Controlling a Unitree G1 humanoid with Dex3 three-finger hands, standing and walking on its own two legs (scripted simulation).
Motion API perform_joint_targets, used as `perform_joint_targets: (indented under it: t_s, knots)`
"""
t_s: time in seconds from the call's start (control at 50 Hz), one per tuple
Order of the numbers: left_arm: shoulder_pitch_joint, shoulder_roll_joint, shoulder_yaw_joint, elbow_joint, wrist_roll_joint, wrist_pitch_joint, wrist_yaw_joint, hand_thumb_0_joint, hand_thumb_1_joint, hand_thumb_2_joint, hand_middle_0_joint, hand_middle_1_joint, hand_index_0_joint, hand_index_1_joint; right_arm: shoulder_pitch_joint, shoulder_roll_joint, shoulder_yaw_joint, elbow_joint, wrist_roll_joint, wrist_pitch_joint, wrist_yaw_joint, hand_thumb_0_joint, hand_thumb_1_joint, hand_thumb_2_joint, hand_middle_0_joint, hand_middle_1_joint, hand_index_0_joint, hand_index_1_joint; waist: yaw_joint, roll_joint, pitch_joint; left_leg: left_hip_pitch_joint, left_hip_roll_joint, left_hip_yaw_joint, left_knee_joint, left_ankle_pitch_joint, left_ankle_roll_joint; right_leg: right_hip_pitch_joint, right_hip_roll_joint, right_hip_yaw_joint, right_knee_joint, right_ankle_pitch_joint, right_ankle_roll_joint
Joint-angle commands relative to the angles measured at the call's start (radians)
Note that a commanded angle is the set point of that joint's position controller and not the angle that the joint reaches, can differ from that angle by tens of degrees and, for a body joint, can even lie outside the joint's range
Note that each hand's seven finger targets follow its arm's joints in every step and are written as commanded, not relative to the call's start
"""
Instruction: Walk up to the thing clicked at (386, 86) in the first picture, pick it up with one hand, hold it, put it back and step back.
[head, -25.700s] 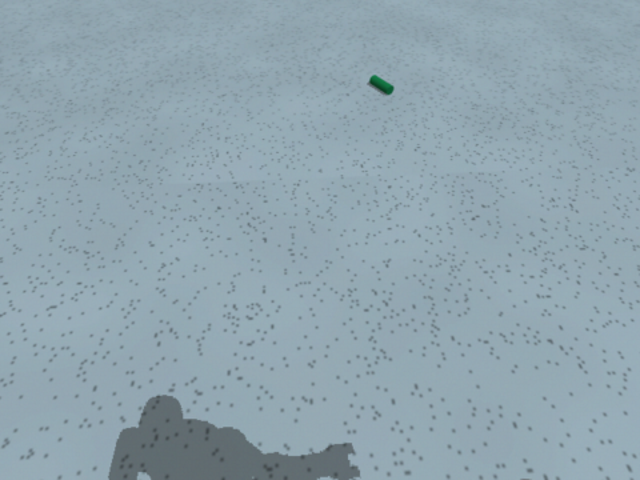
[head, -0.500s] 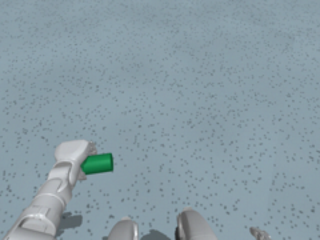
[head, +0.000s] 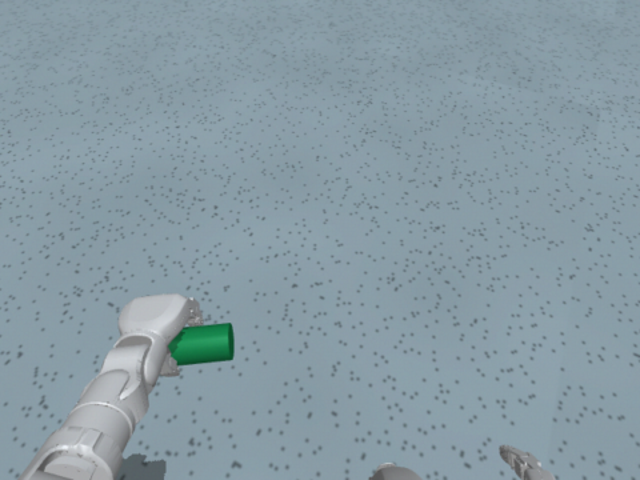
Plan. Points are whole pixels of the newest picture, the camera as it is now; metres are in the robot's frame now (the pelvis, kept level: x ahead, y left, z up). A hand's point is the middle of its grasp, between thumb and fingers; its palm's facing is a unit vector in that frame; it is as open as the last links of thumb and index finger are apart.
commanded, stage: hold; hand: left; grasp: from above
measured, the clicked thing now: (179, 346) +0.33 +0.21 -0.11
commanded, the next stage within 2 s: crouch in 1.76 s
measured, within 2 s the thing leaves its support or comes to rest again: neither
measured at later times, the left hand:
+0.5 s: hand (160, 343) +0.30 +0.21 -0.04, palm faces -0.45 -0.03 -0.89, open 8.4 cm
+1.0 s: hand (158, 349) +0.29 +0.21 -0.02, palm faces -0.44 -0.03 -0.90, open 8.4 cm
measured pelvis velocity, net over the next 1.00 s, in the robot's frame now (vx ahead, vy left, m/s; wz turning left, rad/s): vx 0.00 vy -0.01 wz -0.01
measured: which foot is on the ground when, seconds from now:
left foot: down 0.00-1.00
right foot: down 0.00-1.00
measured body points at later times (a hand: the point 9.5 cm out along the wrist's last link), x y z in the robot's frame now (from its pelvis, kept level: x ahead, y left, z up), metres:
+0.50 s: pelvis +0.00 +0.00 +0.01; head +0.02 -0.02 +0.46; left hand +0.32 +0.21 +0.01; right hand +0.11 -0.27 -0.11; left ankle -0.01 +0.11 -0.71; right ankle +0.03 -0.14 -0.71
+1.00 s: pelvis +0.00 -0.01 +0.02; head +0.01 -0.03 +0.47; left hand +0.31 +0.21 +0.03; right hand +0.13 -0.27 -0.09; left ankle -0.01 +0.11 -0.71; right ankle +0.03 -0.14 -0.71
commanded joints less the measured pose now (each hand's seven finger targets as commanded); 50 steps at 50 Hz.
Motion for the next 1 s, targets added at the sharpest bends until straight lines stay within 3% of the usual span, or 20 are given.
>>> perform_joint_targets:
  t_s: [0.0, 0.12, 0.14, 0.18, 0.26, 0.28, 0.38, 0.48, 0.52, 0.72, 0.82, 0.86, 0.9, 0.98]
  knots:
    - [-0.327, 0.207, 0.094, -0.204, -0.001, -0.012, 0.027, 0.000, 0.767, 0.565, -1.122, -0.463, -1.131, -0.456, 0.009, -0.153, -0.051, -0.106, -0.004, -0.030, -0.007, 0.000, -0.901, -0.899, 0.200, 0.300, 0.200, 0.300, 0.000, 0.003, -0.288, 0.182, -0.034, -0.022, -0.127, 0.352, -0.007, 0.192, 0.044, -0.008, -0.112, 0.256, -0.039]
    - [-0.306, 0.221, 0.102, -0.224, -0.006, -0.023, -0.001, 0.000, 0.780, 0.521, -1.127, -0.439, -1.143, -0.425, 0.000, -0.158, -0.055, -0.118, -0.003, -0.027, -0.003, 0.000, -0.902, -0.899, 0.200, 0.300, 0.200, 0.300, 0.011, 0.013, -0.266, 0.213, -0.029, -0.022, -0.164, 0.370, -0.013, 0.214, 0.049, -0.016, -0.132, 0.254, -0.042]
    - [-0.297, 0.204, 0.087, -0.227, 0.001, -0.023, -0.008, 0.000, 0.769, 0.526, -1.128, -0.430, -1.136, -0.423, -0.006, -0.153, -0.052, -0.121, -0.002, -0.026, -0.003, 0.000, -0.903, -0.900, 0.200, 0.300, 0.200, 0.300, 0.010, 0.005, -0.266, 0.212, -0.033, -0.020, -0.164, 0.377, -0.010, 0.223, 0.048, -0.011, -0.134, 0.269, -0.041]
    - [-0.305, 0.220, 0.105, -0.257, -0.003, -0.023, -0.012, 0.000, 0.796, 0.520, -1.127, -0.456, -1.149, -0.435, -0.004, -0.154, -0.053, -0.123, -0.003, -0.025, -0.004, 0.000, -0.901, -0.899, 0.200, 0.300, 0.200, 0.300, 0.015, 0.016, -0.276, 0.218, -0.034, -0.016, -0.169, 0.397, -0.010, 0.237, 0.047, -0.009, -0.138, 0.289, -0.041]
    - [-0.295, 0.205, 0.091, -0.274, -0.009, -0.021, -0.020, 0.000, 0.807, 0.525, -1.150, -0.436, -1.165, -0.423, -0.019, -0.153, -0.050, -0.135, -0.001, -0.023, -0.003, 0.000, -0.902, -0.899, 0.200, 0.300, 0.200, 0.300, 0.012, 0.008, -0.249, 0.227, -0.034, -0.013, -0.190, 0.364, -0.008, 0.245, 0.046, -0.008, -0.160, 0.262, -0.041]
    - [-0.286, 0.229, 0.110, -0.271, -0.006, -0.021, -0.023, 0.000, 0.808, 0.535, -1.157, -0.426, -1.166, -0.419, -0.021, -0.159, -0.052, -0.140, 0.001, -0.022, -0.003, 0.000, -0.902, -0.899, 0.200, 0.300, 0.200, 0.300, 0.022, 0.001, -0.251, 0.233, -0.034, -0.011, -0.194, 0.365, -0.007, 0.255, 0.047, -0.009, -0.161, 0.264, -0.042]
    - [-0.292, 0.214, 0.098, -0.302, -0.004, -0.023, -0.034, 0.000, 0.795, 0.528, -1.151, -0.424, -1.161, -0.416, -0.030, -0.154, -0.050, -0.147, -0.001, -0.020, -0.002, 0.000, -0.902, -0.900, 0.200, 0.300, 0.200, 0.300, 0.020, 0.006, -0.232, 0.244, -0.030, -0.014, -0.217, 0.353, -0.007, 0.261, 0.048, -0.008, -0.180, 0.247, -0.042]
    - [-0.282, 0.235, 0.115, -0.326, -0.010, -0.020, -0.045, 0.000, 0.800, 0.514, -1.147, -0.420, -1.161, -0.408, -0.054, -0.156, -0.049, -0.158, 0.002, -0.017, -0.003, 0.000, -0.901, -0.900, 0.200, 0.300, 0.200, 0.300, 0.035, 0.001, -0.231, 0.258, -0.035, -0.006, -0.238, 0.328, -0.002, 0.289, 0.045, -0.005, -0.205, 0.230, -0.038]
    - [-0.280, 0.215, 0.097, -0.328, -0.013, -0.017, -0.049, 0.000, 0.798, 0.519, -1.155, -0.405, -1.163, -0.399, -0.066, -0.148, -0.042, -0.165, 0.003, -0.016, -0.003, 0.000, -0.902, -0.901, 0.200, 0.300, 0.200, 0.300, 0.032, -0.006, -0.199, 0.251, -0.033, -0.009, -0.251, 0.303, 0.000, 0.285, 0.042, -0.004, -0.216, 0.209, -0.037]
    - [-0.270, 0.231, 0.112, -0.379, -0.020, -0.026, -0.071, 0.000, 0.795, 0.504, -1.166, -0.383, -1.169, -0.382, -0.095, -0.143, -0.035, -0.175, 0.006, -0.013, -0.010, 0.000, -0.902, -0.901, 0.200, 0.300, 0.200, 0.300, 0.035, -0.017, -0.199, 0.285, -0.042, 0.000, -0.278, 0.276, 0.008, 0.319, 0.033, 0.005, -0.252, 0.194, -0.032]
    - [-0.261, 0.243, 0.122, -0.391, -0.013, -0.025, -0.068, 0.000, 0.789, 0.490, -1.158, -0.372, -1.163, -0.370, -0.105, -0.147, -0.035, -0.173, 0.007, -0.012, -0.013, 0.000, -0.903, -0.901, 0.200, 0.300, 0.200, 0.300, 0.043, 0.001, -0.202, 0.305, -0.035, -0.005, -0.288, 0.311, 0.000, 0.322, 0.039, -0.002, -0.249, 0.213, -0.036]
    - [-0.262, 0.223, 0.106, -0.401, -0.010, -0.022, -0.071, 0.000, 0.784, 0.489, -1.155, -0.381, -1.160, -0.377, -0.102, -0.142, -0.032, -0.175, 0.008, -0.011, -0.011, 0.000, -0.904, -0.901, 0.200, 0.300, 0.200, 0.300, 0.039, 0.014, -0.199, 0.320, -0.031, -0.006, -0.297, 0.315, -0.003, 0.316, 0.041, -0.004, -0.250, 0.214, -0.040]
    - [-0.261, 0.237, 0.121, -0.404, -0.011, -0.018, -0.071, 0.000, 0.797, 0.488, -1.162, -0.379, -1.169, -0.375, -0.110, -0.145, -0.032, -0.176, 0.010, -0.011, -0.012, 0.000, -0.903, -0.901, 0.200, 0.300, 0.200, 0.300, 0.047, 0.016, -0.199, 0.319, -0.033, -0.004, -0.302, 0.309, -0.002, 0.321, 0.039, -0.003, -0.257, 0.209, -0.039]
    - [-0.250, 0.214, 0.101, -0.416, -0.018, -0.014, -0.086, 0.000, 0.784, 0.470, -1.147, -0.374, -1.157, -0.367, -0.119, -0.139, -0.030, -0.183, 0.010, -0.013, -0.012, 0.000, -0.902, -0.901, 0.200, 0.300, 0.200, 0.300, 0.044, -0.006, -0.187, 0.320, -0.032, -0.006, -0.312, 0.294, 0.001, 0.329, 0.040, -0.003, -0.271, 0.196, -0.036]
